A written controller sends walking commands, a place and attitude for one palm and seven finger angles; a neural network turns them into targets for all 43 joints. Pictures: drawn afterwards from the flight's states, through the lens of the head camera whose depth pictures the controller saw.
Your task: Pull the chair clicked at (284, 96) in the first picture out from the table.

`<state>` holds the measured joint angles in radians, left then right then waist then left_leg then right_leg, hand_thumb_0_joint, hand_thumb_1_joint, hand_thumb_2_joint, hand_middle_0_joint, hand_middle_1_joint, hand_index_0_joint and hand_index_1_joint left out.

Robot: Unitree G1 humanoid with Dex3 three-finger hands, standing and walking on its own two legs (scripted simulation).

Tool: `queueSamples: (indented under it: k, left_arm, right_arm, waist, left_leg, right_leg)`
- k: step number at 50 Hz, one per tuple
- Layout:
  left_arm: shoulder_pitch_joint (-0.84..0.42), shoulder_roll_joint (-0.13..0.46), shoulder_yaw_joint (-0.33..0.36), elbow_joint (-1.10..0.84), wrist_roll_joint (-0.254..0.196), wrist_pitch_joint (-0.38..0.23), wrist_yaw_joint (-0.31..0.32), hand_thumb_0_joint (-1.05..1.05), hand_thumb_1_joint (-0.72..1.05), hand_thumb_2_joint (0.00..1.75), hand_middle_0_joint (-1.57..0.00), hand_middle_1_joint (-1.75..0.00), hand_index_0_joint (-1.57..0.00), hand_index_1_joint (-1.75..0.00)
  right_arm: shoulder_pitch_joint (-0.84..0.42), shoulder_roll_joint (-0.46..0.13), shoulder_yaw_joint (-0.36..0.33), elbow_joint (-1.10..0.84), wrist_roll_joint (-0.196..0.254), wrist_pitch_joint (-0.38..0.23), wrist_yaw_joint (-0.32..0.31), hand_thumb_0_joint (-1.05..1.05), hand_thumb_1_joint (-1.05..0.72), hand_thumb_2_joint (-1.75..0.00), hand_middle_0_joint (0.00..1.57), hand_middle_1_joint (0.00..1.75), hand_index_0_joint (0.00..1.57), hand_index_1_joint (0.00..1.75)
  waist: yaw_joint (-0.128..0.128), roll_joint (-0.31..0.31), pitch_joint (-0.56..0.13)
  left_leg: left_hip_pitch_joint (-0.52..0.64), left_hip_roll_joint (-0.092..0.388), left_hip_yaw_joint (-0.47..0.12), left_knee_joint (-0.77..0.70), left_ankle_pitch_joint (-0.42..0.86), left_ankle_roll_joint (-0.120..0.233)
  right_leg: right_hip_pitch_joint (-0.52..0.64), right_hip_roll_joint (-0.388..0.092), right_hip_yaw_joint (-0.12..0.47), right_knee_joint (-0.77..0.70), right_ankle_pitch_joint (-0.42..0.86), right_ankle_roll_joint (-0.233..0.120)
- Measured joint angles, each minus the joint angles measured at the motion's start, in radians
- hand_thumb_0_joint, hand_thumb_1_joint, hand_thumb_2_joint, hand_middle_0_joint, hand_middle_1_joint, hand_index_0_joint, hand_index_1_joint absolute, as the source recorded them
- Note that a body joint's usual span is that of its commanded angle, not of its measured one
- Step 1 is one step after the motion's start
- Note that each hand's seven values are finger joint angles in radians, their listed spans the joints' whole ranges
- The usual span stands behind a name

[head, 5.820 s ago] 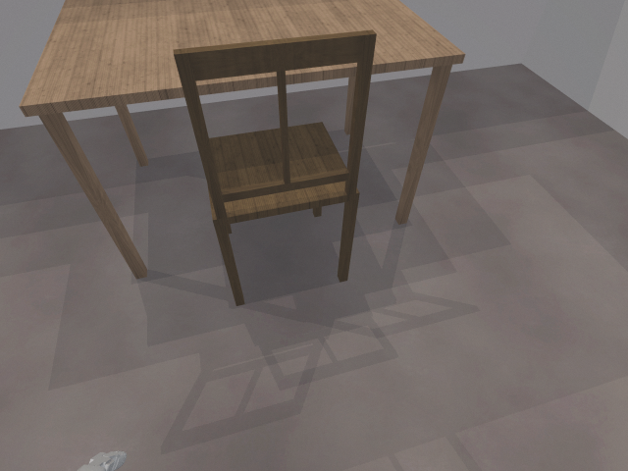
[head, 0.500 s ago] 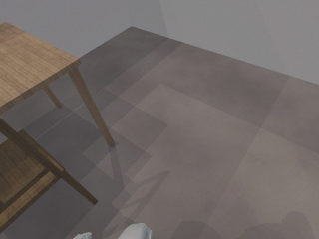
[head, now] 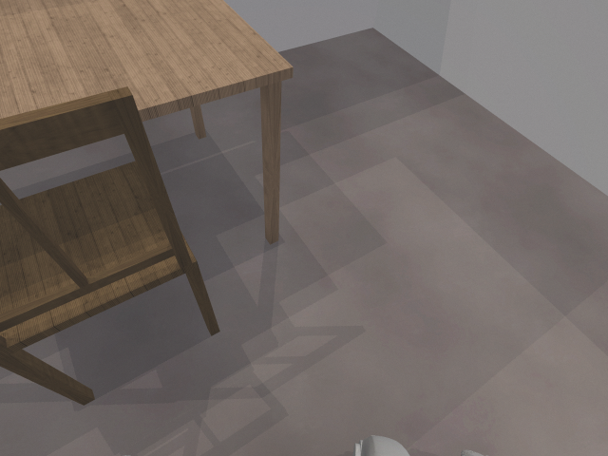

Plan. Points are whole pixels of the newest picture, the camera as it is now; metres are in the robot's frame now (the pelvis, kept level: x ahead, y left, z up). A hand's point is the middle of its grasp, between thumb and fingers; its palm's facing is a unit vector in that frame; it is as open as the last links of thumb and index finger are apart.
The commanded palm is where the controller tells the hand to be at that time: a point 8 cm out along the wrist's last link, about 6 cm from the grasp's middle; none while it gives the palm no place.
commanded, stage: turn to face it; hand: left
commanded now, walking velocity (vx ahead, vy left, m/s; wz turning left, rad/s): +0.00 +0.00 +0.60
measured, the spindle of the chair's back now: (43, 238) +0.41 +0.46 -0.06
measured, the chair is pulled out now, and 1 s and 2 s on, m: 0.00 0.00 0.00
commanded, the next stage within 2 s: take the last steps up to it in 1.04 s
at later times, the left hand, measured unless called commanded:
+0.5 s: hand out of the picture +0.03 +0.17 -0.14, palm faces +0.31 -0.90 -0.30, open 7.4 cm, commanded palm none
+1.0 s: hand out of the picture -0.07 +0.20 -0.16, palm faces +0.56 -0.79 -0.26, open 7.4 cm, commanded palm none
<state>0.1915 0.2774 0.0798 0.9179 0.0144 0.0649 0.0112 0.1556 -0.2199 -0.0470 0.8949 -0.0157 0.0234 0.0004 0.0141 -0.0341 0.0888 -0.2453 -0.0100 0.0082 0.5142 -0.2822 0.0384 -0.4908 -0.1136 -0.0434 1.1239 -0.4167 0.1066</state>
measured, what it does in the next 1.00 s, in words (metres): steps on the spot, turning left: right foot, then left foot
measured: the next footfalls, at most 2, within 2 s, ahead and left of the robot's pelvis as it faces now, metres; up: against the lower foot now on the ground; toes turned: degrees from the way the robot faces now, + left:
right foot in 0.26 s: +0.07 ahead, -0.14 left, +0.00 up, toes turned +7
left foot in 0.70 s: -0.03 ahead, +0.10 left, +0.00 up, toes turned +31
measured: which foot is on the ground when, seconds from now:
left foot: down 0.00-0.26, up 0.28-0.68, down 0.70-1.00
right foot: up 0.00-0.24, down 0.26-0.70, up 0.72-1.00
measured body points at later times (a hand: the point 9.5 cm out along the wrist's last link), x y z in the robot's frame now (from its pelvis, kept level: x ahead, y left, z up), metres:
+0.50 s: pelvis +0.01 -0.05 +0.00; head +0.05 -0.08 +0.45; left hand +0.02 +0.21 -0.12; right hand +0.14 -0.29 -0.16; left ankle -0.06 +0.09 -0.65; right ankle +0.03 -0.15 -0.74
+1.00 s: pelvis -0.01 -0.01 +0.00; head +0.01 +0.01 +0.45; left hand -0.10 +0.24 -0.14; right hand +0.20 -0.16 -0.14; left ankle -0.06 +0.08 -0.74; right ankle +0.06 -0.13 -0.68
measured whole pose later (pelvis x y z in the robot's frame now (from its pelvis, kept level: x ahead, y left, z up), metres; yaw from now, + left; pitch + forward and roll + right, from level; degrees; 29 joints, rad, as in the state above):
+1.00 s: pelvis -0.01 -0.01 +0.00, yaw +32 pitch -1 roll +0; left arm 0.22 0.25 0.05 0.95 0.01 0.06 0.01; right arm 0.18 -0.19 -0.02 0.92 -0.02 0.03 -0.01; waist 0.02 -0.02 0.06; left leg -0.19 -0.04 -0.01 0.44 -0.24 0.04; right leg -0.43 -0.09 -0.03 0.97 -0.41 0.07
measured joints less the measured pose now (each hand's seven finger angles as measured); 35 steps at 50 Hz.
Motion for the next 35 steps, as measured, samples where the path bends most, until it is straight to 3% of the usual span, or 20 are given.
queueSamples:
  k: [9, 12, 14, 16, 19, 22, 29, 33, 35]
  left_arm:
    - [-0.076, -0.032, -0.020, -0.051, -0.010, -0.012, 0.005, 0.00, 0.91, 0.90, -0.20, -0.30, -0.20, -0.30]
    - [-0.079, -0.045, -0.029, -0.071, -0.013, -0.031, 0.005, 0.00, 0.91, 0.90, -0.20, -0.30, -0.20, -0.30]
    - [-0.075, -0.062, -0.036, -0.076, -0.005, -0.050, 0.008, 0.00, 0.91, 0.90, -0.20, -0.30, -0.20, -0.30]
    - [-0.065, -0.078, -0.049, -0.079, -0.001, -0.054, 0.009, 0.00, 0.91, 0.90, -0.20, -0.30, -0.20, -0.30]
    - [-0.037, -0.094, -0.055, -0.075, 0.000, -0.051, 0.012, 0.00, 0.91, 0.90, -0.21, -0.30, -0.20, -0.30]
    - [-0.011, -0.098, -0.056, -0.062, 0.003, -0.049, 0.013, 0.00, 0.90, 0.90, -0.21, -0.30, -0.20, -0.30]
    - [0.035, -0.082, -0.048, -0.037, 0.013, -0.045, 0.009, 0.00, 0.90, 0.90, -0.21, -0.30, -0.20, -0.30]
    - [0.059, -0.055, -0.034, -0.021, 0.016, -0.039, 0.006, 0.00, 0.90, 0.90, -0.21, -0.30, -0.20, -0.30]
    - [0.080, -0.039, -0.026, -0.013, 0.009, -0.032, 0.004, 0.00, 0.90, 0.90, -0.21, -0.30, -0.20, -0.30]
  right_arm:
    - [0.046, 0.003, -0.006, 0.020, -0.005, 0.018, 0.003, 0.00, -0.90, -0.90, 0.21, 0.30, 0.20, 0.30]
    - [0.060, -0.005, -0.014, 0.026, -0.002, 0.028, 0.004, 0.00, -0.90, -0.90, 0.21, 0.30, 0.20, 0.30]
    - [0.064, -0.021, -0.026, 0.031, 0.005, 0.035, 0.004, 0.00, -0.90, -0.90, 0.21, 0.30, 0.20, 0.30]
    - [0.066, -0.034, -0.038, 0.033, 0.004, 0.046, 0.003, 0.01, -0.90, -0.90, 0.20, 0.30, 0.20, 0.30]
    - [0.066, -0.051, -0.048, 0.040, -0.002, 0.057, 0.014, 0.01, -0.90, -0.90, 0.20, 0.30, 0.20, 0.30]
    - [0.064, -0.058, -0.051, 0.043, -0.004, 0.061, 0.025, 0.01, -0.91, -0.90, 0.20, 0.30, 0.20, 0.30]
    - [0.030, -0.054, -0.039, 0.045, -0.001, 0.070, 0.031, 0.01, -0.91, -0.90, 0.20, 0.30, 0.20, 0.30]
    - [-0.004, -0.045, -0.026, 0.029, 0.003, 0.055, 0.029, 0.01, -0.91, -0.90, 0.20, 0.30, 0.20, 0.30]
    - [-0.012, -0.046, -0.018, 0.011, 0.002, 0.038, 0.030, 0.01, -0.91, -0.90, 0.20, 0.30, 0.20, 0.30]
  waist:
    - [-0.036, 0.045, -0.009]
    - [-0.043, 0.061, -0.016]
    - [-0.042, 0.089, -0.017]
    - [-0.051, 0.103, -0.012]
    - [-0.050, 0.103, -0.013]
    - [-0.050, 0.093, -0.012]
    - [-0.021, 0.051, 0.006]
    - [0.006, 0.024, 0.017]
    - [0.013, 0.018, 0.007]
  left_leg:
    - [0.003, -0.038, -0.102, -0.010, 0.017, -0.018]
    - [-0.022, -0.053, -0.135, 0.040, -0.005, -0.038]
    - [-0.069, -0.056, -0.150, 0.149, -0.092, -0.056]
    - [-0.145, -0.065, -0.124, 0.364, -0.200, -0.067]
    - [-0.226, -0.039, -0.066, 0.613, -0.167, -0.083]
    - [-0.251, 0.002, -0.035, 0.682, -0.110, -0.100]
    - [-0.175, 0.054, 0.013, 0.446, -0.134, -0.109]
    - [-0.091, 0.044, 0.052, 0.244, -0.130, -0.088]
    - [-0.024, 0.037, 0.064, 0.091, -0.028, -0.062]
  right_leg:
    - [0.087, 0.058, 0.033, -0.298, -0.002, -0.002]
    - [0.173, 0.080, 0.023, -0.485, 0.091, -0.013]
    - [0.202, 0.088, -0.006, -0.538, 0.107, -0.079]
    - [0.214, 0.071, -0.040, -0.529, 0.103, -0.117]
    - [0.251, 0.043, -0.077, -0.570, 0.118, -0.126]
    - [0.279, 0.019, -0.113, -0.604, 0.130, -0.123]
    - [0.294, -0.035, -0.193, -0.606, 0.123, -0.107]
    - [0.276, -0.066, -0.231, -0.555, 0.096, -0.084]
    - [0.248, -0.080, -0.246, -0.489, 0.064, -0.065]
